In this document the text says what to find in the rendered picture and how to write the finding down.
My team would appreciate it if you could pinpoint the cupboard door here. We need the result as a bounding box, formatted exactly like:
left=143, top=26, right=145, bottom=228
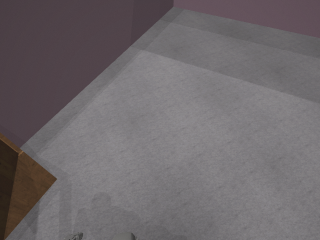
left=0, top=140, right=19, bottom=240

